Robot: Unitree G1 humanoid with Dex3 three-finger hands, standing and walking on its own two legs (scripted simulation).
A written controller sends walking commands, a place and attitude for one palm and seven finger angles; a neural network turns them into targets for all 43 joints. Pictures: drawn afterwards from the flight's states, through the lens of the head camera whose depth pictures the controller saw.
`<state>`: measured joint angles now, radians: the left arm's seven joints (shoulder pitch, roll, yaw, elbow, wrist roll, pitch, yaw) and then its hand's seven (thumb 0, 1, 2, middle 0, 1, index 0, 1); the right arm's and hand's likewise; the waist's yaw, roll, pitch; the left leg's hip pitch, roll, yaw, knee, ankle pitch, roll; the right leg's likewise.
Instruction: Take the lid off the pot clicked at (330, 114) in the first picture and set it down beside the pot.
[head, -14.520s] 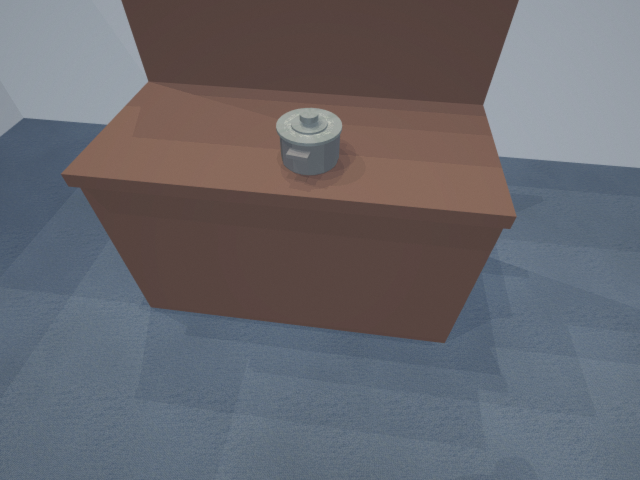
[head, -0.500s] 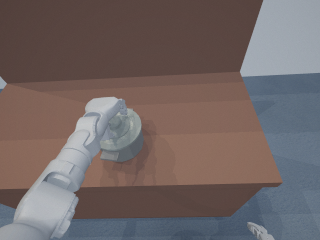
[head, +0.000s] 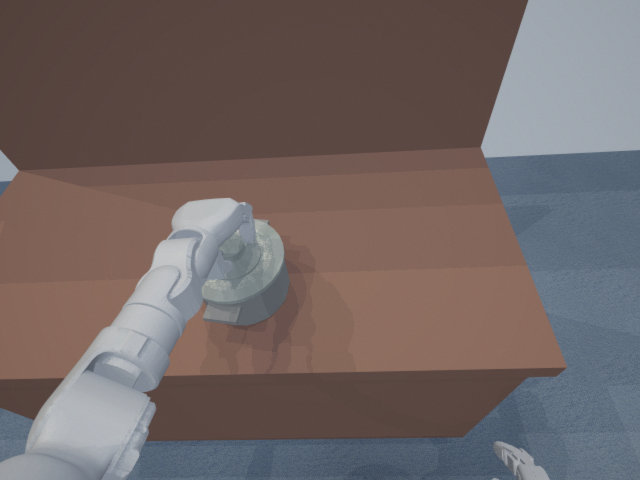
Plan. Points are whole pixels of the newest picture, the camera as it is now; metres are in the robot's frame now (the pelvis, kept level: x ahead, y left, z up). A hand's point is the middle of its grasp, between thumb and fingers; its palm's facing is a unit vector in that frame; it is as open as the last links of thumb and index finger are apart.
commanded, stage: close the fingers and squeeze the knob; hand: left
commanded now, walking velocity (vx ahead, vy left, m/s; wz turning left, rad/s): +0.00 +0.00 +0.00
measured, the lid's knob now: (229, 248) +0.44 +0.15 +0.01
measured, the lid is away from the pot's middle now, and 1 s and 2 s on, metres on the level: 0.00 0.01 0.01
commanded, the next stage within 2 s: lift the lid straight up in 0.88 s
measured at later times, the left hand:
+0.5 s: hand (219, 254) +0.41 +0.15 +0.04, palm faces -0.36 -0.05 -0.93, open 7.4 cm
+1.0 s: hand (218, 253) +0.41 +0.15 +0.04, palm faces -0.35 -0.06 -0.93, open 7.5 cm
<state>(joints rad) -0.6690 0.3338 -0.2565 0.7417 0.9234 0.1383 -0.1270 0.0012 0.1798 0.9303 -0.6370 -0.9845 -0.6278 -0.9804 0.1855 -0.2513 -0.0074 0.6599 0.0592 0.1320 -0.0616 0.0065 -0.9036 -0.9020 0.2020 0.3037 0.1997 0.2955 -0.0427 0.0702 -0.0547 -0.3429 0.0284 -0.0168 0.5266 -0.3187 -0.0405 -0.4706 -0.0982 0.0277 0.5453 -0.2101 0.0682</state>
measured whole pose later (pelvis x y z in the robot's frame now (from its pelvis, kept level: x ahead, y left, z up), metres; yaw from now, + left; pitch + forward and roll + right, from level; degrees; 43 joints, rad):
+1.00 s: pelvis -0.01 +0.00 +0.00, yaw -1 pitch +8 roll +1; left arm -0.68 0.35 -0.23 0.77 0.93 0.11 -0.13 0.00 0.27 0.71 -0.70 -0.99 -0.66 -0.96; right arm 0.21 -0.26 -0.01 0.67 0.06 0.13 -0.07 0.01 -0.90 -0.90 0.20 0.30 0.20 0.30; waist -0.05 0.07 -0.06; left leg -0.35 0.03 -0.01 0.53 -0.31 -0.04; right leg -0.48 -0.09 0.04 0.54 -0.20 0.07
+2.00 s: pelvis +0.00 +0.00 +0.01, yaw +1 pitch +4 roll +1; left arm -0.72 0.40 -0.30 0.56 0.88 0.20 -0.27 -0.01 0.26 0.71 -0.72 -0.98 -0.67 -0.95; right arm 0.15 -0.26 0.02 0.65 0.07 0.10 -0.07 0.01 -0.90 -0.90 0.20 0.30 0.20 0.30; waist -0.02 0.08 -0.03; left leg -0.25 0.02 -0.04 0.47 -0.29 -0.04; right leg -0.37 -0.11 0.00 0.49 -0.19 0.07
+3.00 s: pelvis -0.01 -0.01 +0.01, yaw +1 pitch +3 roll +1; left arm -0.86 0.43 -0.30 0.51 0.87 0.30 -0.41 -0.02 0.26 0.70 -0.72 -0.98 -0.67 -0.95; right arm 0.12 -0.27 0.04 0.63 0.07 0.09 -0.05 0.01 -0.90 -0.90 0.20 0.30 0.20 0.30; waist -0.02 0.10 -0.02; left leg -0.22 0.02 -0.04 0.44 -0.27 -0.05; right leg -0.36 -0.11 0.00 0.50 -0.19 0.06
